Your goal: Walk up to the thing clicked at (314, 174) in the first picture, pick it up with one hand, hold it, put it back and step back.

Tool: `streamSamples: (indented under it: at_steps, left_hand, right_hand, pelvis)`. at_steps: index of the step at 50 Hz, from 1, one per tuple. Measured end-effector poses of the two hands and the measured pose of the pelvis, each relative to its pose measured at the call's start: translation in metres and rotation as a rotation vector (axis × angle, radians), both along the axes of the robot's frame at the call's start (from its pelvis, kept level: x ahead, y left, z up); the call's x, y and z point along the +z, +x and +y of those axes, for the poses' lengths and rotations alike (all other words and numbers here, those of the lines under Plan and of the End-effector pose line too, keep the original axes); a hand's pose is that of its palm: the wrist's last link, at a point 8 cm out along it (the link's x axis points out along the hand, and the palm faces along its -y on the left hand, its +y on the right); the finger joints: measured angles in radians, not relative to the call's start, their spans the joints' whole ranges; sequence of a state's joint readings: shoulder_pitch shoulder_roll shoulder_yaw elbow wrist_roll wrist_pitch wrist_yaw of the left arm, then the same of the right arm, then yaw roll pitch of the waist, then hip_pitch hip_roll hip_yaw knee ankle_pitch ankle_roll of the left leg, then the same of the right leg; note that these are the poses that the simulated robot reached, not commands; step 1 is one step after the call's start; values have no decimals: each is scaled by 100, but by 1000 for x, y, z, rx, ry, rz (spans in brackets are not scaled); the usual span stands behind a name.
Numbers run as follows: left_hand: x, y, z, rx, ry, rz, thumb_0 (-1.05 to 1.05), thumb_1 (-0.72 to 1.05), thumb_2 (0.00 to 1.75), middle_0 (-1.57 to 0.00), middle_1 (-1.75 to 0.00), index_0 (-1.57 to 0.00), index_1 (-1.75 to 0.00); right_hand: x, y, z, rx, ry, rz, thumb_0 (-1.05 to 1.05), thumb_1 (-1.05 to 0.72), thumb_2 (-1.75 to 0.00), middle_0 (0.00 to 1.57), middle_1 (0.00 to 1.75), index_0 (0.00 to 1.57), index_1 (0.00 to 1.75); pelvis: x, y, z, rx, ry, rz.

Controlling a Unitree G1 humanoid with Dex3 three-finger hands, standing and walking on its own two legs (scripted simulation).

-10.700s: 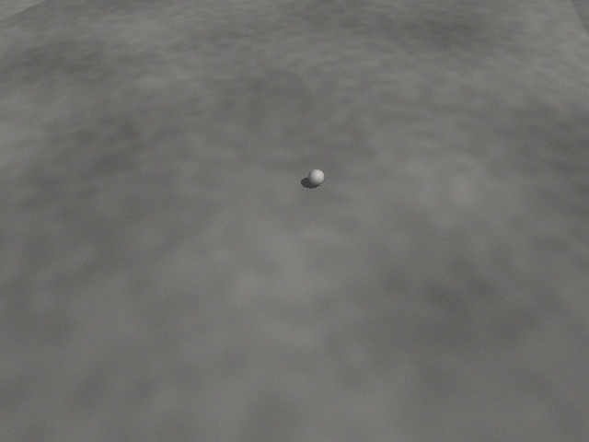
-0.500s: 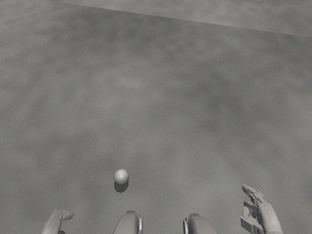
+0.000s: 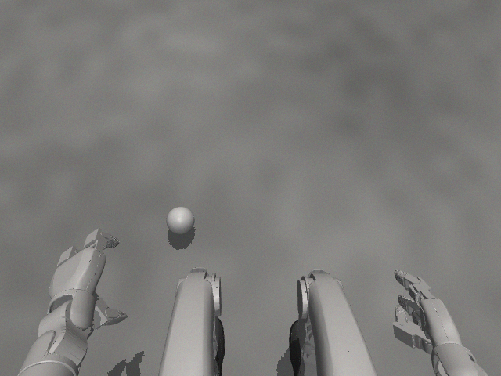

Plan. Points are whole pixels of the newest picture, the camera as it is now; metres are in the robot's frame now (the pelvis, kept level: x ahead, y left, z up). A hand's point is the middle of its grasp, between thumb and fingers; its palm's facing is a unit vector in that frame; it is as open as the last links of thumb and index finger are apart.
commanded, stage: rise first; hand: left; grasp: from above
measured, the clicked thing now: (180, 220) +0.47 +0.23 -0.48
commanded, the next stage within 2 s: approach in 1.50 s
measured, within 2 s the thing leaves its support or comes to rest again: neither
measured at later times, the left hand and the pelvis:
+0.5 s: hand (134, 242) +0.36 +0.28 -0.28, palm faces -0.47 -0.14 -0.87, open 14.1 cm; pelvis -0.04 +0.00 -0.12, yaw -4 degrees
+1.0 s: hand (146, 228) +0.41 +0.28 -0.33, palm faces -0.45 -0.02 -0.89, open 14.2 cm; pelvis -0.03 +0.01 -0.17, yaw -5 degrees
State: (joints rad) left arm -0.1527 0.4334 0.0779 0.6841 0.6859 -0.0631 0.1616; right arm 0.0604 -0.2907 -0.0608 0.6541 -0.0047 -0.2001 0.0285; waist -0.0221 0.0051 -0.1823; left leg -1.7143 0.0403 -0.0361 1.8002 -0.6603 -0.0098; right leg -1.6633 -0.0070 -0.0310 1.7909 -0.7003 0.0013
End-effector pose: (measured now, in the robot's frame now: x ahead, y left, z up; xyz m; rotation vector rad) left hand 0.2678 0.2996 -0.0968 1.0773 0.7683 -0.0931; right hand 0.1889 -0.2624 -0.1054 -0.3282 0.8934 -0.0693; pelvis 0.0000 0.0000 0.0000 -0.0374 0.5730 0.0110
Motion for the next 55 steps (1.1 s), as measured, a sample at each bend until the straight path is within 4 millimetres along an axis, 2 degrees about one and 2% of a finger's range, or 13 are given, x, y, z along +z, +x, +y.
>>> streamSamples:
  at_steps: [5,10,17,23,29,36,46,55]
  left_hand:
    - [-34,31,-2,-88,85,-41,-1,-51,101,-6,-107,-6,-107]
    - [-62,56,-6,-160,132,-58,-1,-52,103,-6,-106,-6,-107]
    - [-93,80,-9,-269,182,-61,-1,-53,104,-6,-106,-6,-107]
    - [-117,97,-11,-346,220,-82,0,-54,105,-7,-104,-6,-105]
    - [-136,113,-12,-401,256,-97,0,-55,105,-7,-102,-6,-103]
    - [-153,128,-17,-453,287,-104,0,-56,105,-8,-100,-7,-101]
    - [-172,142,-21,-477,309,-111,0,-55,104,-8,-100,-7,-101]
    - [-187,152,-24,-465,313,-110,0,-56,103,-8,-101,-7,-102]
  right_hand:
    - [-53,-34,-5,-20,8,104,1,-86,-89,20,30,20,30]
    - [-90,-75,-6,-55,13,205,1,-86,-89,20,30,20,30]
    - [-114,-127,-10,-114,-10,323,1,-87,-89,20,30,20,30]
    - [-124,-154,-14,-137,-48,405,1,-88,-89,20,30,20,30]
    - [-133,-166,-15,-145,-73,447,1,-90,-90,20,30,20,30]
    - [-147,-166,-12,-138,-73,464,1,-90,-90,20,30,20,30]
    - [-168,-165,-5,-110,-51,487,1,-91,-90,20,30,20,30]
    - [-177,-170,-5,-108,-49,514,1,-91,-90,20,30,20,30]
  pelvis:
    - [-38,-14,-3,-9,-4,24]
    - [-68,-26,-4,-18,-11,26]
    - [-97,-36,-2,-28,-26,23]
    - [-117,-39,2,-32,-41,19]
    - [-132,-39,5,-35,-53,20]
    - [-148,-38,7,-38,-59,21]
    - [-164,-36,6,-47,-59,21]
    - [-174,-33,5,-53,-58,27]
